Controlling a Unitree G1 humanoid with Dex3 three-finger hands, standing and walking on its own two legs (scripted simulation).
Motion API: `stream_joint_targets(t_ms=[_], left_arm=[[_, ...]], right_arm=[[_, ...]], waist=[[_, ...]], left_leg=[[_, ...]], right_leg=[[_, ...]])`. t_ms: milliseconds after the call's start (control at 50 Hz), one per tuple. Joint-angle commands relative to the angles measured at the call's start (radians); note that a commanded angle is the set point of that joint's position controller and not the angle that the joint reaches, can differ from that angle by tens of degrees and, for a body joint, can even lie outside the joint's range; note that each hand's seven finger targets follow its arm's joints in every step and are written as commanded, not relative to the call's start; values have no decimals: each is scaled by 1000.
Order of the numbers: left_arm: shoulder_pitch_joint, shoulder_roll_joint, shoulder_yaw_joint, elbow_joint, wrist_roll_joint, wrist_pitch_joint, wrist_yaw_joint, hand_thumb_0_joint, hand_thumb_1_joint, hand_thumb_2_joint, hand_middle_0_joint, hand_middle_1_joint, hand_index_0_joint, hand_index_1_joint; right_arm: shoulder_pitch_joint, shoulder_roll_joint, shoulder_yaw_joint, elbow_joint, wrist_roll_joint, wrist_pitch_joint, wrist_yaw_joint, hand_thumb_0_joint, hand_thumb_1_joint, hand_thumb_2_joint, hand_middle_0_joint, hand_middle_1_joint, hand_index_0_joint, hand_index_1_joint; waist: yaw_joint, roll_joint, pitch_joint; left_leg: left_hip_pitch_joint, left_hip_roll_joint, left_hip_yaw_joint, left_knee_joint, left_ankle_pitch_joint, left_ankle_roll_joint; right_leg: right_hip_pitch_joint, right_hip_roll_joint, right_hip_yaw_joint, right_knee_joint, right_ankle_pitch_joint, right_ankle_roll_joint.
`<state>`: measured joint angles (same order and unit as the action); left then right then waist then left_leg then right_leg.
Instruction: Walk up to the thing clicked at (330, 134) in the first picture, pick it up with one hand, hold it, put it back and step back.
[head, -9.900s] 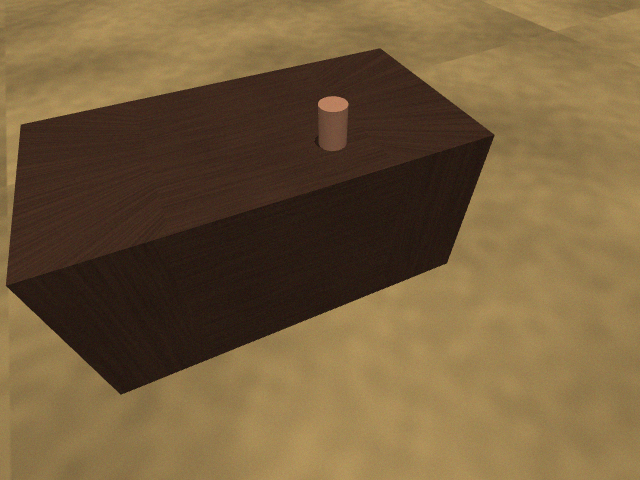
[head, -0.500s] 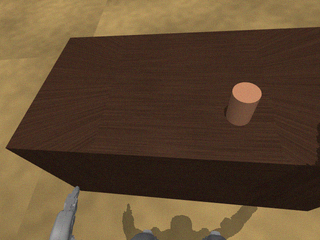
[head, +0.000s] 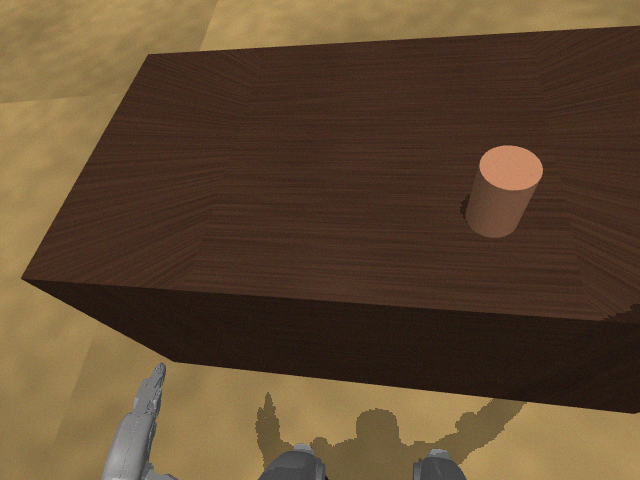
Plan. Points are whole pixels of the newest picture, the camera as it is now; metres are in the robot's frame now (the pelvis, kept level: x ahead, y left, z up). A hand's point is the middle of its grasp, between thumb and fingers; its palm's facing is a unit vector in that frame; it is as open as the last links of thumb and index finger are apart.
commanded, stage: approach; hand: right
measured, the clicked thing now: (500, 194) +0.54 -0.18 -0.05
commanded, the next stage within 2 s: close in in 0.32 s
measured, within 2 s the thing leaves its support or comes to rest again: neither
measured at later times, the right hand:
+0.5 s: hand (569, 228) +0.48 -0.27 -0.06, palm faces +0.11 +0.99 +0.07, open 17.7 cm
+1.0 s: hand (524, 216) +0.50 -0.21 -0.05, palm faces +0.16 +0.99 +0.03, open 17.7 cm
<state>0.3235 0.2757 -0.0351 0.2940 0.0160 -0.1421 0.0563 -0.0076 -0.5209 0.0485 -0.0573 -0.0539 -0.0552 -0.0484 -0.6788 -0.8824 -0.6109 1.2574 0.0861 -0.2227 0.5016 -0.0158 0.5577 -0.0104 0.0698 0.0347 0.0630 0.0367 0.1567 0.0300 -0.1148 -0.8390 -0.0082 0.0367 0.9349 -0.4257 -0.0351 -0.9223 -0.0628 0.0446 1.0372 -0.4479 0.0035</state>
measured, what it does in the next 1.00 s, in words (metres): lowers itself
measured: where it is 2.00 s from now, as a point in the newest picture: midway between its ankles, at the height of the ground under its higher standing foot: outside the picture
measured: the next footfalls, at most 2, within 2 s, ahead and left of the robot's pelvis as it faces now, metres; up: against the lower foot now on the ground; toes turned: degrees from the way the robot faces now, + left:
none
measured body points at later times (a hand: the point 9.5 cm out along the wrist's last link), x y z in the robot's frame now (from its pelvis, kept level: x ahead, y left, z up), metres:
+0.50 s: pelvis -0.02 +0.00 -0.06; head +0.15 -0.08 +0.35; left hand +0.15 +0.26 -0.03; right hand +0.47 -0.32 -0.06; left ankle +0.01 +0.15 -0.67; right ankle +0.02 -0.11 -0.67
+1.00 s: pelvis -0.02 +0.01 -0.06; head +0.14 -0.05 +0.35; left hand +0.13 +0.26 -0.02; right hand +0.49 -0.27 -0.05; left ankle +0.01 +0.15 -0.67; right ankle +0.02 -0.11 -0.67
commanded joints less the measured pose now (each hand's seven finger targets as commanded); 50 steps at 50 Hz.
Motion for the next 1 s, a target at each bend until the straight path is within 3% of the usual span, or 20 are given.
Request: stream_joint_targets(t_ms=[0, 40, 160, 260, 300, 380, 420, 460, 480, 520, 580, 640, 680, 700, 720, 780, 840, 860, 900, 980], left_arm=[[22, 139, 55, -110, 0, -51, 9, 0, -559, 48, -50, -43, -40, -52], [10, 92, 11, -99, -1, -58, 1, 0, -565, 53, -49, -43, -38, -55], [11, 224, 143, -188, 9, -81, 5, 0, -571, 61, -48, -45, -36, -57], [78, 150, 96, -232, 22, -81, -22, 0, -575, 67, -47, -45, -34, -58], [77, 189, 143, -313, 31, -85, -26, 0, -570, 63, -46, -43, -35, -55], [86, 162, 140, -371, 50, -71, -47, 0, -562, 60, -43, -42, -34, -52], [54, 196, 176, -454, 55, -67, -46, 0, -575, 61, -45, -44, -37, -53], [44, 197, 179, -517, 63, -59, -50, 0, -576, 65, -42, -42, -33, -53], [67, 181, 168, -516, 67, -51, -53, 0, -571, 63, -42, -43, -35, -52], [83, 154, 153, -465, 74, -35, -61, 0, -564, 60, -42, -45, -36, -53], [63, 158, 154, -525, 79, -26, -61, 0, -557, 53, -44, -45, -41, -49], [104, 150, 162, -520, 80, -13, -68, 0, -549, 50, -45, -49, -43, -51], [121, 142, 147, -536, 73, -10, -67, 0, -552, 49, -46, -48, -45, -50], [85, 158, 156, -593, 69, -9, -64, 0, -554, 49, -46, -48, -44, -51], [139, 177, 183, -562, 68, 3, -60, 0, -560, 52, -46, -48, -43, -51], [113, 188, 196, -630, 60, 11, -59, 0, -567, 58, -45, -45, -38, -52], [119, 150, 158, -629, 56, 22, -59, 0, -570, 61, -44, -45, -37, -53], [142, 117, 135, -594, 59, 24, -62, 0, -571, 63, -43, -44, -35, -53], [148, 101, 124, -585, 60, 27, -65, 0, -564, 57, -43, -45, -37, -52], [166, 144, 196, -556, 68, 32, -64, 0, -554, 52, -41, -46, -37, -50]], right_arm=[[-331, -355, -37, -199, 40, -86, 9, 0, 611, -25, 46, 45, 48, 45], [-335, -306, -25, -199, 54, -106, 19, 0, 611, -25, 46, 46, 49, 45], [-330, -187, 9, -126, 103, -192, 37, 0, 596, -23, 53, 43, 56, 42], [-360, -100, 22, -125, 102, -254, 7, 0, 611, -22, 50, 44, 56, 44], [-428, -178, -28, -226, 83, -286, -28, 0, 611, -16, 53, 42, 57, 42], [-447, -164, -35, -202, 35, -319, -97, 0, 608, -8, 59, 40, 58, 40], [-509, -263, -86, -296, 8, -349, -136, 0, 611, 0, 65, 34, 61, 34], [-532, -254, -85, -295, -12, -362, -166, 0, 611, 0, 69, 32, 61, 32], [-541, -222, -75, -285, -17, -366, -180, 0, 611, 0, 67, 33, 59, 33], [-476, -41, 14, -101, -30, -337, -191, 0, 611, 0, 63, 36, 56, 36], [-591, -142, -9, -248, -63, -330, -230, 0, 611, -6, 53, 41, 50, 41], [-503, 0, 64, -146, -72, -291, -244, 0, 611, -12, 49, 42, 46, 42], [-533, -63, 20, -231, -68, -295, -267, 0, 611, -16, 49, 43, 47, 43], [-536, -58, 21, -229, -61, -295, -273, 0, 598, -7, 57, 39, 53, 39], [-535, -112, -25, -279, -56, -295, -286, 0, 597, -9, 55, 39, 51, 39], [-494, -61, -12, -239, -52, -291, -311, 0, 604, -10, 53, 41, 49, 41], [-506, -41, -9, -247, -59, -301, -334, 0, 579, -7, 59, 38, 52, 38], [-498, 21, 32, -230, -64, -304, -333, 0, 582, -8, 57, 39, 50, 39], [-497, 21, 37, -227, -75, -312, -341, 0, 569, -11, 58, 39, 50, 39], [-517, 25, 46, -289, -77, -316, -351, 0, 578, -16, 51, 42, 43, 42]], waist=[[-27, -273, -366], [-19, -263, -384], [81, -198, -409], [93, -250, -400], [95, -309, -497], [99, -341, -483], [94, -395, -608], [101, -431, -674], [108, -435, -673], [150, -376, -498], [111, -480, -616], [139, -414, -542], [118, -378, -592], [123, -358, -594], [122, -367, -617], [136, -274, -581], [133, -246, -519], [138, -262, -499], [125, -279, -465], [131, -356, -532]], left_leg=[[70, -28, 11, -77, 221, 56], [63, -28, 6, -61, 246, 52], [-51, -33, 16, 7, 243, 51], [-150, -39, 19, 79, 205, 53], [-159, -40, 20, 112, 221, 57], [-200, -41, 25, 164, 209, 62], [-176, -38, 20, 181, 225, 66], [-180, -43, 24, 196, 226, 68], [-185, -45, 27, 199, 225, 67], [-258, -50, 40, 188, 162, 66], [-266, -49, 26, 206, 136, 73], [-261, -54, 41, 202, 128, 71], [-206, -55, 34, 200, 163, 65], [-199, -55, 36, 201, 154, 65], [-177, -56, 38, 199, 173, 63], [-128, -58, 36, 189, 186, 56], [-126, -57, 21, 169, 155, 51], [-147, -57, 18, 171, 155, 52], [-165, -55, 11, 168, 129, 54], [-172, -54, 12, 188, 200, 55]], right_leg=[[358, 20, 16, -135, 312, -12], [339, 24, 14, -109, 331, -18], [314, 10, 41, -21, 393, -18], [265, 9, 42, 32, 397, -9], [310, 2, 49, 56, 435, -2], [227, 2, 48, 106, 407, 5], [256, 1, 47, 127, 408, 8], [283, -1, 49, 144, 421, 12], [278, 0, 48, 152, 418, 11], [164, -5, 52, 148, 307, 6], [201, -11, 46, 143, 250, 15], [147, -13, 52, 142, 209, 12], [105, -6, 45, 157, 212, 2], [106, -7, 46, 152, 201, 5], [122, -7, 48, 149, 218, 1], [65, 0, 42, 154, 192, -12], [13, 2, 31, 146, 131, -18], [21, 0, 29, 144, 134, -18], [12, 2, 23, 137, 113, -15], [101, 1, 21, 153, 212, -10]])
